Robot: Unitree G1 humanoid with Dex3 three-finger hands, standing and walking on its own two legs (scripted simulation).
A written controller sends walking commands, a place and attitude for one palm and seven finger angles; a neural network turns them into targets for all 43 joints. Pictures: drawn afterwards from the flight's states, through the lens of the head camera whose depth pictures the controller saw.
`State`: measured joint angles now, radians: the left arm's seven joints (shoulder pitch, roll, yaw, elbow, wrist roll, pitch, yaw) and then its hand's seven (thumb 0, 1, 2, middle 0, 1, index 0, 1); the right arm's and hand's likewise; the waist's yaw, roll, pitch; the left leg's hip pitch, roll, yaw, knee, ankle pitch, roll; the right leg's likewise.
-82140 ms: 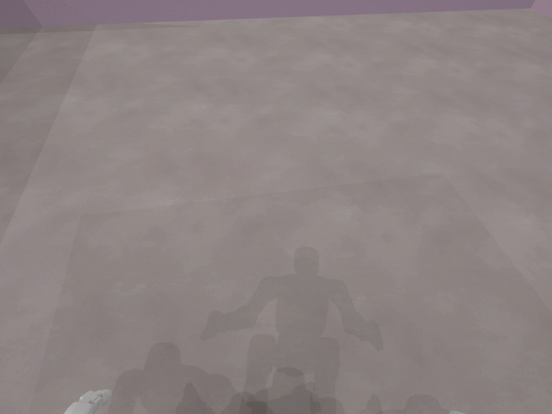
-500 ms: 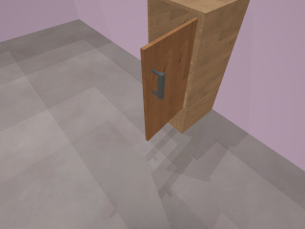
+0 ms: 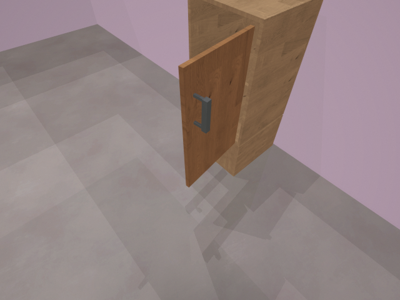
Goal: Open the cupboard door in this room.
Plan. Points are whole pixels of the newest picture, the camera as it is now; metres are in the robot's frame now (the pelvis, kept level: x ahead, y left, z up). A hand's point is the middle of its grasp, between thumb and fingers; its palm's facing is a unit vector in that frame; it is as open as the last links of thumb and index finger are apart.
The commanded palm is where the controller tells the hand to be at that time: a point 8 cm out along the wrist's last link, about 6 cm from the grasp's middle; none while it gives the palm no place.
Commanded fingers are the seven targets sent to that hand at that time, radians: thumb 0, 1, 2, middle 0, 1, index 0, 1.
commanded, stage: look to check the result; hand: left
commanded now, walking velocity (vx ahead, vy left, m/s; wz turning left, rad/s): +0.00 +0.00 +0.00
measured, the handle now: (201, 113) +0.66 +0.03 -0.04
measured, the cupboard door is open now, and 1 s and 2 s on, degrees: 98 98 98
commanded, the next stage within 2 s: stand and wait in 0.48 s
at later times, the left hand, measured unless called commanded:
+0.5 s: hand out of the picture +0.00 +0.15 -0.17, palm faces +0.05 -0.98 -0.17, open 7.4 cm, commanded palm none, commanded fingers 0.00 0.90 0.90 -0.20 -0.30 -0.20 -0.30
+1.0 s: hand out of the picture +0.02 +0.13 -0.17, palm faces +0.06 -0.98 -0.18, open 7.4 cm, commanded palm none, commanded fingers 0.00 0.90 0.90 -0.20 -0.30 -0.20 -0.30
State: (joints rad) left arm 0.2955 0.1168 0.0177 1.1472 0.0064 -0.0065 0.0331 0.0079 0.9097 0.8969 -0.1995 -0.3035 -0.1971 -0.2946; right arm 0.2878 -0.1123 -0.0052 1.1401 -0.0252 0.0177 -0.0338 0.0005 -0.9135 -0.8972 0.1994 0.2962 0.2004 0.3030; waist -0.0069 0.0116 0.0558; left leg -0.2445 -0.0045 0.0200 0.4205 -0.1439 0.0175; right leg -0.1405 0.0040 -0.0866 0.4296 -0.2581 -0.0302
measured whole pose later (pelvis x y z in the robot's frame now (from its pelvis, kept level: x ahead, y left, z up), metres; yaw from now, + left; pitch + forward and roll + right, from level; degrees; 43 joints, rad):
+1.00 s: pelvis +0.03 -0.03 +0.00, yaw +0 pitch -2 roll +1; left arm 0.30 0.11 0.01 1.15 0.00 -0.02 0.04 0.00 0.90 0.90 -0.20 -0.30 -0.20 -0.29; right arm 0.26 -0.13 0.00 1.16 -0.02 0.01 -0.04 0.00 -0.92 -0.90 0.20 0.30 0.20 0.30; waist 0.00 0.01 0.06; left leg -0.18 0.02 0.01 0.41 -0.19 -0.02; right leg -0.07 0.04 -0.09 0.39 -0.29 -0.06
